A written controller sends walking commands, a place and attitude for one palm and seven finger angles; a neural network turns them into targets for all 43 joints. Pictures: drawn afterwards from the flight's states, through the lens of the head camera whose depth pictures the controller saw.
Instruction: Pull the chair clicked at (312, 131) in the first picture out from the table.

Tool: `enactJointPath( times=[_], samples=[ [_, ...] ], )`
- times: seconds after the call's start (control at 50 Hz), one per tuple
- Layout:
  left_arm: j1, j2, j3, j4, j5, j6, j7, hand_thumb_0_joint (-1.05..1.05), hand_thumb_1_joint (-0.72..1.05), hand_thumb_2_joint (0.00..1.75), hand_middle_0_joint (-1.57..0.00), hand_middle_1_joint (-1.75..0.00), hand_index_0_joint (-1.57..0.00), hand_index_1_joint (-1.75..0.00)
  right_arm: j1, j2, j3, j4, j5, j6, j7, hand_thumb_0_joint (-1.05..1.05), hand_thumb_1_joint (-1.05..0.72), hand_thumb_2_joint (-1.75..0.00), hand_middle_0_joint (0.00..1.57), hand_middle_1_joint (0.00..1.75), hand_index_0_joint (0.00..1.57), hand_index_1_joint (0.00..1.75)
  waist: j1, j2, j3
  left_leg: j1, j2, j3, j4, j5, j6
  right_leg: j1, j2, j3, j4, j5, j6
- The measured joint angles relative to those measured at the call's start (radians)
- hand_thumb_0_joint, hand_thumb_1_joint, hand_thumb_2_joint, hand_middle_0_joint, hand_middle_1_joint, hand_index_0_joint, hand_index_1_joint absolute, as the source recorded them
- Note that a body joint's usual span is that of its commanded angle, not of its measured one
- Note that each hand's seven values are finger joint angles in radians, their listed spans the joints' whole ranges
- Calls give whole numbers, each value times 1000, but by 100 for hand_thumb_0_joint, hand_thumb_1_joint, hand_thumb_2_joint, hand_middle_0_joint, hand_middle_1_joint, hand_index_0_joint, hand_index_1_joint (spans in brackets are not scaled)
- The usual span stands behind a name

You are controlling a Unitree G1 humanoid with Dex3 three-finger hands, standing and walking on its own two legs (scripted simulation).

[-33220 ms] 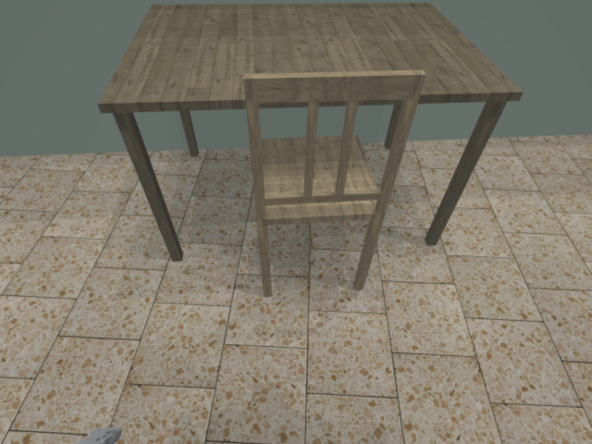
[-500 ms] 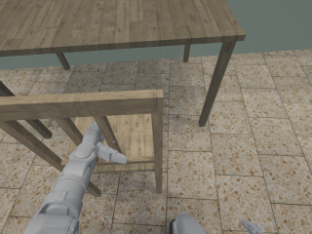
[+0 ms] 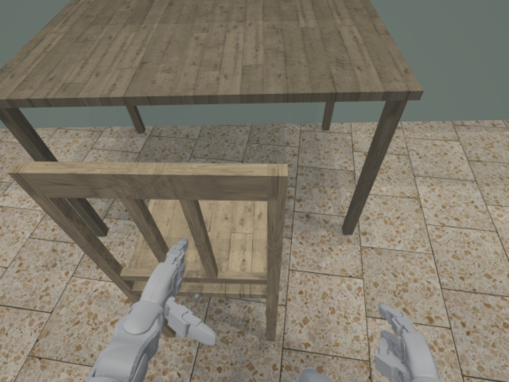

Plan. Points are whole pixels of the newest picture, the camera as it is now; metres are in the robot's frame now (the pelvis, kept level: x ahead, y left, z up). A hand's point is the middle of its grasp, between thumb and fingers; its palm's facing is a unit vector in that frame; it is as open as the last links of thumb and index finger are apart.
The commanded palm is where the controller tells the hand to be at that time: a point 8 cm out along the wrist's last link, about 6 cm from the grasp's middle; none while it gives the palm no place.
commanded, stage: draw the fingers out of the gap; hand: left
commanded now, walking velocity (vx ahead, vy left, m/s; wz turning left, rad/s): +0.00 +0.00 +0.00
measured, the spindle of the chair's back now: (155, 241) +0.38 +0.21 -0.04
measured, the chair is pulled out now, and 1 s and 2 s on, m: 0.23 0.23 0.23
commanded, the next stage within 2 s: draw the hand back to the body in 0.14 s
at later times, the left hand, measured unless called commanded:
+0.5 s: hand (164, 301) +0.23 +0.13 +0.05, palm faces +0.02 -1.00 -0.01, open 17.5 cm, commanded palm +0.19 +0.19 +0.04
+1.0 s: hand (88, 309) +0.21 +0.21 +0.10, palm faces +0.20 -0.93 -0.31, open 15.7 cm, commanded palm +0.18 +0.27 +0.13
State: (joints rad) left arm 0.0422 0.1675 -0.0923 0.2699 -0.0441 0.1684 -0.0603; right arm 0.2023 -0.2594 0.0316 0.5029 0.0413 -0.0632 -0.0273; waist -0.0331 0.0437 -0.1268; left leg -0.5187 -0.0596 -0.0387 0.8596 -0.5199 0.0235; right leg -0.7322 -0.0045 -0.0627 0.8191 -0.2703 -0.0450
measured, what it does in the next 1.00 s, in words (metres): stands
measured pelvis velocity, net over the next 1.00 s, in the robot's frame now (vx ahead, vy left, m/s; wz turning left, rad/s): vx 0.02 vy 0.02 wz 0.01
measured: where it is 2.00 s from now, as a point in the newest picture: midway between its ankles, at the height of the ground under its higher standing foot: outside the picture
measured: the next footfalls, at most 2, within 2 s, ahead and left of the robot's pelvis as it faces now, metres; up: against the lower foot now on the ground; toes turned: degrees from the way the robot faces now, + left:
none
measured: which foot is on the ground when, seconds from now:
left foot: down 0.00-1.00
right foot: down 0.00-1.00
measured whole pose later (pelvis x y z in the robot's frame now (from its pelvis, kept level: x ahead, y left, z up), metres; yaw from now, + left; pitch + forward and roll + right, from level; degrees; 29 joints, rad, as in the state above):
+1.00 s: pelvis +0.02 +0.02 +0.02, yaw +1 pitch +4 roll -1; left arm 0.61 0.29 0.06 -0.40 -0.06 -0.04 0.12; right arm 0.25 -0.23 0.00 0.52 0.03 -0.13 -0.09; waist 0.02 0.06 -0.07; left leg -0.31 -0.06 -0.06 0.75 -0.51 0.05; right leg -0.51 0.00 -0.07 0.71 -0.27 -0.02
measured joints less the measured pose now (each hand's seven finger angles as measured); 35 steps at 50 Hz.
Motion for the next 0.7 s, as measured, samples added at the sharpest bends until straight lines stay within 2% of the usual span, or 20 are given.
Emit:
enactJointPath(
  times=[0.12,0.28,0.3,0.32,0.4,0.48,0.52,0.56,0.6,0.66,0.7],
  samples=[
    [128,-9,-30,-119,16,26,17,-1,-53,21,0,0,0,0,23,9,10,-32,-5,2,4,1,-90,-89,20,30,20,30,0,-5,-4,4,-1,2,11,-9,4,2,-1,2,12,-9,4],
    [258,13,-56,-260,29,34,50,-1,-53,21,0,0,0,0,54,6,12,-40,-9,-20,-11,1,-90,-89,20,30,20,30,-2,-6,6,-16,-3,-6,47,-25,9,-8,-4,-7,31,-18,9],
    [278,9,-51,-284,1,12,53,-1,-53,21,0,0,0,0,57,7,11,-37,-11,-32,-12,1,-90,-89,20,30,20,30,-5,-5,4,-23,-3,-7,54,-27,9,-14,-5,-8,36,-19,9],
    [298,2,-45,-308,-25,-37,55,-1,-53,21,0,0,0,0,59,9,9,-30,-14,-52,-14,1,-90,-89,20,30,20,30,-5,-7,1,-36,-4,-8,65,-31,9,-25,-6,-9,44,-22,10],
    [337,-27,-19,-390,-79,-260,57,-1,-54,20,0,0,0,0,60,25,-6,11,-20,-121,-5,1,-90,-89,20,30,20,30,8,-25,-15,-91,-4,-6,126,-58,8,-80,-6,-10,97,-40,10],
    [334,-39,24,-431,-83,-492,60,-1,-54,20,0,0,0,0,43,41,-19,44,-31,-158,27,1,-90,-89,20,30,20,30,20,-33,-34,-163,-3,0,200,-88,7,-153,-5,-8,162,-60,8],
    [334,-34,50,-431,-66,-548,56,-1,-54,20,0,0,0,0,29,46,-21,46,-31,-151,42,1,-90,-89,20,30,20,30,27,-30,-33,-186,-1,5,229,-101,9,-178,-3,-5,187,-67,9],
    [349,-20,60,-433,-58,-524,37,-1,-54,20,0,0,0,0,21,45,-18,34,-24,-130,48,1,-90,-89,20,30,20,30,33,-19,-22,-186,1,8,236,-105,17,-178,0,-3,191,-67,11],
    [375,3,56,-446,-64,-457,11,-1,-54,20,0,0,0,0,21,43,-9,16,-13,-111,40,1,-90,-89,20,30,20,30,36,-6,-9,-167,1,9,221,-99,18,-159,1,-1,175,-62,14],
    [421,37,53,-495,-101,-378,-13,-1,-54,20,0,0,0,0,28,42,5,-3,-1,-108,13,2,-90,-89,20,30,20,30,33,8,3,-124,1,6,175,-82,17,-113,0,-1,133,-51,17],
    [444,53,69,-540,-129,-370,-10,-1,-54,20,0,0,0,0,35,42,9,-5,4,-122,-4,2,-90,-89,20,30,21,30,33,11,6,-95,2,1,144,-70,16,-81,1,-5,103,-43,18]
  ],
)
